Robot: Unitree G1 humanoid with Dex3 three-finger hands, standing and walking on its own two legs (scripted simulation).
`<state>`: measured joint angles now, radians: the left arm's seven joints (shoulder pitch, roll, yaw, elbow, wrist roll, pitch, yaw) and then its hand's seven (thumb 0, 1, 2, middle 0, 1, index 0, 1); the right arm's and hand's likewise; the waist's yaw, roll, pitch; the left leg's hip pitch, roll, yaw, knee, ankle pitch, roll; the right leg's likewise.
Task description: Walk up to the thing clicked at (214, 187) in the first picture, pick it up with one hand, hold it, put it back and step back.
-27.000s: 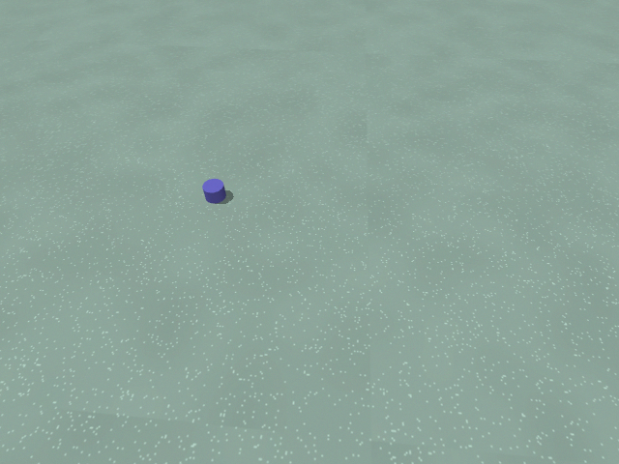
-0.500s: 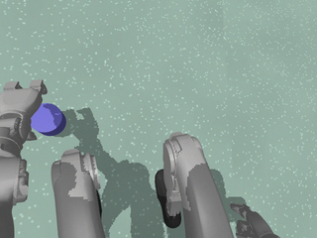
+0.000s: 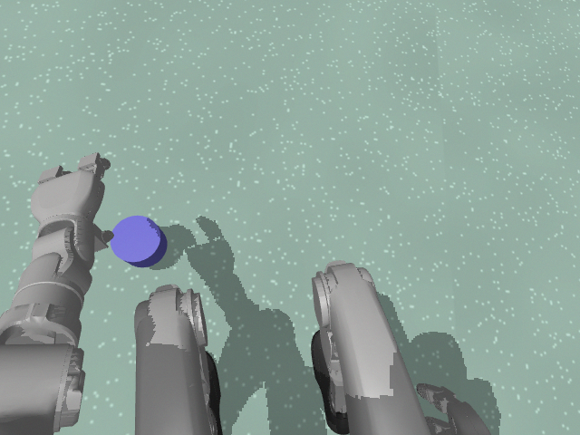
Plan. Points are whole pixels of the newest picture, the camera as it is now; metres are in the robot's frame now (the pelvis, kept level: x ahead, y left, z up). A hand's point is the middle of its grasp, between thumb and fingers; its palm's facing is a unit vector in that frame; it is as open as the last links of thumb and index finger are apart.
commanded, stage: home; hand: left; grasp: from above
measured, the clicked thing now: (140, 242) +0.45 +0.25 -0.36
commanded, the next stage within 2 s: none
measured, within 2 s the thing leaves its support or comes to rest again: neither
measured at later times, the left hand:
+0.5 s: hand (22, 344) +0.26 +0.22 +0.08, palm faces -0.10 -0.87 -0.49, open 7.5 cm
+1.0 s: hand out of the picture +0.23 +0.20 +0.27, palm faces +0.18 -0.96 -0.21, open 7.4 cm
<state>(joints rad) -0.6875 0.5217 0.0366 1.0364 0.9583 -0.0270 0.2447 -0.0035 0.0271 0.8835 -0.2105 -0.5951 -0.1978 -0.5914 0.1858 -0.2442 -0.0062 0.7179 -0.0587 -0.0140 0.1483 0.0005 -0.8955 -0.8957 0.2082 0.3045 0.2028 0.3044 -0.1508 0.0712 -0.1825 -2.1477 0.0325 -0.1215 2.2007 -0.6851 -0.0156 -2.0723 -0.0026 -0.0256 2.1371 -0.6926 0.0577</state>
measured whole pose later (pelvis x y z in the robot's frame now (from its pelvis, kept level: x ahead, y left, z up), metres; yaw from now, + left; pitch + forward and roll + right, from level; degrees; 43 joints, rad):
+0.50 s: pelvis +0.01 +0.00 +0.18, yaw +5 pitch +25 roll -4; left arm 0.05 0.33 -0.02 0.21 0.24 0.26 0.08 0.01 0.88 0.89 -0.21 -0.30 -0.21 -0.30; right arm 0.06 -0.23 0.01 0.55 0.03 -0.07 -0.04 0.00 -0.90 -0.90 0.21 0.30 0.20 0.30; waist -0.05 0.02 -0.20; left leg -1.47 0.03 -0.09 1.62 -0.60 -0.02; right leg -1.40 -0.03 -0.04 1.57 -0.61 0.04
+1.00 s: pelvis +0.08 +0.00 +0.31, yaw +7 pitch +12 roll -3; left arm 0.51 0.22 0.04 -0.17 -0.07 0.47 0.05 0.01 0.90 0.90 -0.20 -0.30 -0.20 -0.29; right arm 0.31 -0.22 0.04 0.52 0.02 -0.18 -0.19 0.01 -0.90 -0.90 0.21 0.30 0.20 0.30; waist -0.06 0.06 -0.19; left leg -0.75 0.05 -0.06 1.03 -0.50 -0.02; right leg -0.68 -0.02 -0.06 0.96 -0.49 0.03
